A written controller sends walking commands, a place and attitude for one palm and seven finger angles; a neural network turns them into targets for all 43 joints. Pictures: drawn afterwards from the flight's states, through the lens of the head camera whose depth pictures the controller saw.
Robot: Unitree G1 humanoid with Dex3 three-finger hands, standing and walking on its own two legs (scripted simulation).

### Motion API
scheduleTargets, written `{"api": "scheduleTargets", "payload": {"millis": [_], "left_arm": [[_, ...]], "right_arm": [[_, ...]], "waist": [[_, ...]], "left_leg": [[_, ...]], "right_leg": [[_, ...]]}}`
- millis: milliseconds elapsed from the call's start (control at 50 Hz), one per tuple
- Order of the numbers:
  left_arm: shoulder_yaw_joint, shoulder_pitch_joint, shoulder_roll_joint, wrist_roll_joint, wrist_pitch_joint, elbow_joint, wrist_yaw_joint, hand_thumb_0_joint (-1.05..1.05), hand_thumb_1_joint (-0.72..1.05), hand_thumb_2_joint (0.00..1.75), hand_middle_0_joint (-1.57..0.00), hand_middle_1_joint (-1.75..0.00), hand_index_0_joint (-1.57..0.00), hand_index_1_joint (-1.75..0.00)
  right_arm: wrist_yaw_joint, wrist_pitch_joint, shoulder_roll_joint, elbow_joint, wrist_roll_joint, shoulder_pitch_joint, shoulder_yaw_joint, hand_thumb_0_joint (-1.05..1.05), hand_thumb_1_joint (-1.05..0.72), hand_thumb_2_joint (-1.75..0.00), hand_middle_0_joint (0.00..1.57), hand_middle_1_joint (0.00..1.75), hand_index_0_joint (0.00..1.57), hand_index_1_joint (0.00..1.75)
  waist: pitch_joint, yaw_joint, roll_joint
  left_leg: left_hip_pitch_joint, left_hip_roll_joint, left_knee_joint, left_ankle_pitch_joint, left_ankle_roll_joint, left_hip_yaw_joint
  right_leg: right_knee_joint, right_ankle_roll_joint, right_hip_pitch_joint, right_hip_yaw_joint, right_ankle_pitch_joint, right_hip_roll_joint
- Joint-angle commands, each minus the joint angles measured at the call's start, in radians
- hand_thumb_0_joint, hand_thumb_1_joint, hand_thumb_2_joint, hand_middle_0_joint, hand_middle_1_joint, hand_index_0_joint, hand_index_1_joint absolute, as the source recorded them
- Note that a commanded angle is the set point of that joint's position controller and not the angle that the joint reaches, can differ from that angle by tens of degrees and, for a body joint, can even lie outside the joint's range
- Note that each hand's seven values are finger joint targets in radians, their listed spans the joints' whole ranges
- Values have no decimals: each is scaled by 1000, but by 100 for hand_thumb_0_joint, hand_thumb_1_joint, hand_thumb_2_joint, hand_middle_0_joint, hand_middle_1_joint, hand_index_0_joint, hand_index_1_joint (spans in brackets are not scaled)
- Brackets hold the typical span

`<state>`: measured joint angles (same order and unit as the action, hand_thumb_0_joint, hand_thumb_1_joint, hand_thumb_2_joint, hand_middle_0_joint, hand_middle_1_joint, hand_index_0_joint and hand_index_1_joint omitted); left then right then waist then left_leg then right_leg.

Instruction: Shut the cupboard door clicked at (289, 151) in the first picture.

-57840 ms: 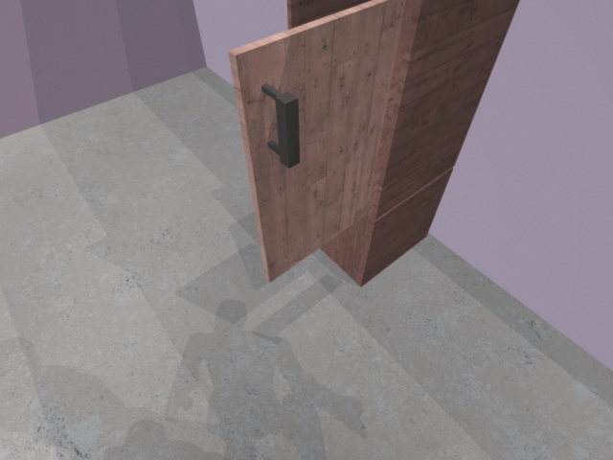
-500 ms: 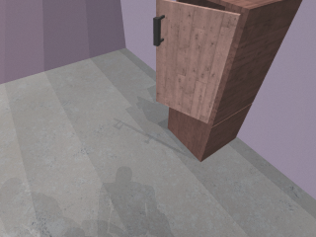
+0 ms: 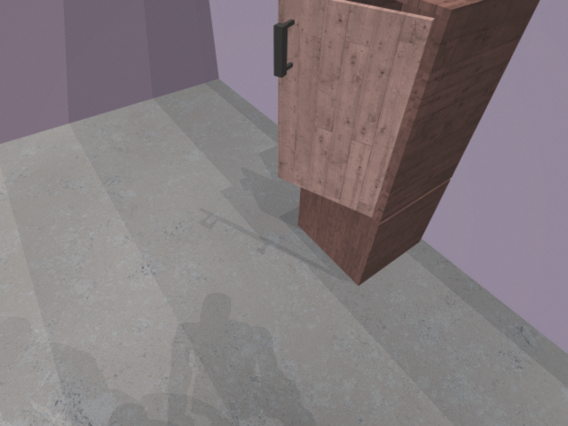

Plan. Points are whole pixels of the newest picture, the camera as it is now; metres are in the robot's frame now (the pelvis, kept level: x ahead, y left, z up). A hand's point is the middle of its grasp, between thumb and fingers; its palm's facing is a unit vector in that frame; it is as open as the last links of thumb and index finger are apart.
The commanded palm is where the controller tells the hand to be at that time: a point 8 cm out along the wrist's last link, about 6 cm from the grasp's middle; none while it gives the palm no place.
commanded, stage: look to check the result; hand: left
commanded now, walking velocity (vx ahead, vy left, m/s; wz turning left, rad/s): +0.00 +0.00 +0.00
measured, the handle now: (285, 48) +0.94 +0.04 +0.12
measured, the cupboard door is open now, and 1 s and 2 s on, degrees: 22 22 22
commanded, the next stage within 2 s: walk to a spot facing it in 0.28 s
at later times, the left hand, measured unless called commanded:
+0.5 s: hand out of the picture -0.01 +0.16 -0.18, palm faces +0.04 -0.99 -0.16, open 7.3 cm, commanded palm none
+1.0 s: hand out of the picture +0.03 +0.24 -0.18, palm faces +0.31 -0.92 -0.24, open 7.3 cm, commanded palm none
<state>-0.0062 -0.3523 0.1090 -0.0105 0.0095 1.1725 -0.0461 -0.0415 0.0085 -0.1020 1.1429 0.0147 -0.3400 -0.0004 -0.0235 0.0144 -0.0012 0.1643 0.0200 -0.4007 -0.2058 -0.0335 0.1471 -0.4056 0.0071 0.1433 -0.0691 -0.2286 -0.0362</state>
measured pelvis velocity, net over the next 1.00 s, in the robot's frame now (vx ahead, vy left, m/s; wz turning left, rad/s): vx -0.01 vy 0.02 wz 0.31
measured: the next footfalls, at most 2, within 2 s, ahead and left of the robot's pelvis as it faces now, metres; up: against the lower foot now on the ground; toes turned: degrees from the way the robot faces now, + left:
right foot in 1.24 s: +0.09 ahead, -0.13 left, +0.00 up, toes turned +29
left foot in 1.60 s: -0.03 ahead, +0.11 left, +0.00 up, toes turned +47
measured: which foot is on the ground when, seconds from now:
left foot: down 0.00-1.00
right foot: down 0.00-0.82, up 0.84-1.00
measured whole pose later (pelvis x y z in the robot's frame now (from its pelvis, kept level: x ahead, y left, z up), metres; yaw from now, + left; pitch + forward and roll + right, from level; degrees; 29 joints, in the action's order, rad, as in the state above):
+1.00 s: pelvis -0.01 +0.02 -0.01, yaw +18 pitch +2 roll -1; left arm -0.08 -0.13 0.23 -0.02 -0.05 0.93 -0.02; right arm -0.02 0.03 -0.23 0.93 0.04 -0.20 -0.06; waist -0.09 0.04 0.02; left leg 0.35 -0.05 -0.55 -0.22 -0.07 0.00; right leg -1.09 0.06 0.47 -0.02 -0.42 -0.06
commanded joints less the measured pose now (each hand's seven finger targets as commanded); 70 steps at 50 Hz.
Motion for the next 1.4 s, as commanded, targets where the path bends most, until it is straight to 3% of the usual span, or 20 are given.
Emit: {"api": "scheduleTargets", "payload": {"millis": [0,380,540,620,660,700,760,780,800,820,840,940,1080,1160,1180,1200,1220,1240,1280,1380], "left_arm": [[-10,-85,72,-4,5,-9,0,0,90,90,-20,-30,-20,-30],[-12,-58,84,-5,5,-18,1,0,90,90,-20,-30,-20,-30],[-62,-22,132,-10,-14,-92,-1,0,90,90,-20,-30,-20,-30],[-83,-9,164,-14,-16,-141,0,0,90,90,-20,-30,-20,-30],[-98,-2,204,-16,-16,-165,-1,0,90,90,-20,-30,-20,-30],[-104,28,225,-18,-14,-196,-3,0,90,90,-20,-30,-20,-30],[-113,114,256,-25,-18,-238,0,0,90,90,-20,-30,-20,-30],[-112,110,239,-14,-28,-256,6,0,90,90,-20,-30,-20,-30],[-98,97,181,-1,-37,-294,11,0,90,90,-20,-30,-20,-30],[-93,157,198,-16,-50,-308,2,0,90,90,-20,-30,-20,-30],[-93,197,195,-17,-52,-321,3,0,90,90,-20,-30,-20,-30],[-92,188,206,-16,-36,-312,25,0,90,90,-20,-30,-20,-30],[-80,205,198,-12,-38,-365,25,0,90,90,-20,-30,-20,-30],[-91,89,235,-7,-26,-349,16,0,90,90,-20,-30,-20,-30],[-104,62,287,-17,-20,-348,12,0,90,90,-20,-30,-20,-30],[-119,72,360,-29,-14,-357,7,0,90,90,-20,-30,-20,-30],[-105,139,366,-25,-17,-376,6,0,90,90,-20,-30,-20,-30],[-107,174,317,-21,-12,-381,-3,0,90,90,-20,-30,-20,-30],[-90,218,266,-18,-5,-382,1,0,90,90,-20,-30,-20,-30],[-104,79,306,-21,-2,-345,3,0,90,90,-20,-30,-20,-30]], "right_arm": [[1,-10,-83,-15,-3,-82,-11,0,-90,-90,20,30,20,30],[0,-17,-98,-15,-3,-69,-12,0,-90,-90,20,30,20,30],[9,7,-150,-83,-1,-11,-42,0,-90,-90,20,30,20,30],[19,19,-151,-135,3,24,-58,0,-90,-90,20,30,20,30],[28,23,-134,-163,4,38,-64,0,-90,-90,20,30,20,30],[34,31,-130,-198,9,86,-72,0,-90,-90,20,30,20,30],[49,26,-139,-223,0,68,-74,0,-90,-90,20,30,20,30],[49,17,-190,-221,5,14,-81,0,-90,-90,20,30,20,30],[37,14,-296,-221,20,-29,-99,0,-90,-90,20,30,20,30],[27,22,-322,-196,25,-70,-108,0,-90,-90,20,30,20,30],[22,18,-329,-213,24,-40,-108,0,-90,-90,20,30,20,30],[10,3,-307,-265,19,79,-93,0,-90,-90,20,30,20,30],[22,24,-331,-297,22,106,-116,0,-90,-90,20,30,20,30],[31,33,-309,-323,8,169,-122,0,-90,-90,20,30,20,30],[37,35,-267,-332,-1,178,-119,0,-90,-90,20,30,20,30],[42,33,-217,-347,-5,169,-116,0,-90,-90,20,30,20,30],[48,36,-246,-350,13,179,-120,0,-90,-90,20,30,20,30],[46,46,-245,-344,14,168,-125,0,-90,-90,20,30,20,30],[58,46,-238,-322,11,160,-112,0,-90,-90,20,30,20,30],[72,49,-188,-349,1,270,-82,0,-90,-90,20,30,20,30]], "waist": [[-97,-1,-4],[-82,0,-7],[-71,-10,-34],[-35,-14,36],[-1,-21,148],[-2,-25,214],[-8,25,104],[21,44,-94],[24,54,-388],[57,90,-280],[44,65,-211],[55,16,-81],[92,25,-164],[114,-34,-144],[97,-49,-19],[52,-45,222],[6,-32,185],[21,2,174],[5,28,181],[21,-38,193]], "left_leg": [[16,100,109,0,0,-124],[-5,101,116,52,-2,-127],[128,110,35,78,-27,-224],[212,62,-70,41,-17,-213],[260,-1,-235,24,15,-130],[287,0,-449,-222,42,-86],[179,49,-253,-166,46,-101],[52,104,-73,170,1,-239],[-43,311,41,501,-119,-580],[6,342,112,234,-153,-628],[26,328,115,114,-151,-663],[5,207,84,204,-135,-509],[20,156,51,213,-132,-543],[172,74,-23,130,-63,-529],[308,-1,-128,-43,-10,-467],[468,-138,-365,-266,66,-279],[448,-116,-638,-381,67,-243],[448,-83,-773,-363,62,-265],[466,-26,-844,-266,80,-227],[371,-21,-562,-261,87,-104]], "right_leg": [[90,-33,81,86,47,-64],[83,-27,59,82,78,-69],[-50,-13,66,-1,3,-83],[-32,-43,42,28,-11,-157],[12,-105,6,81,10,-266],[40,-180,35,107,128,-381],[-144,-116,89,-30,269,-368],[-322,-19,207,-115,138,-254],[-544,72,385,-137,-345,-75],[-696,39,365,9,-430,-43],[-750,31,429,65,-362,-52],[-686,61,412,94,-167,-34],[-390,59,267,72,-201,37],[-46,40,-14,60,-28,54],[82,0,-108,177,-72,-67],[185,-122,-114,479,-151,-330],[195,-194,39,489,-88,-443],[158,-204,59,466,21,-404],[35,-174,-11,241,332,-293],[-35,-117,-118,80,572,-275]]}}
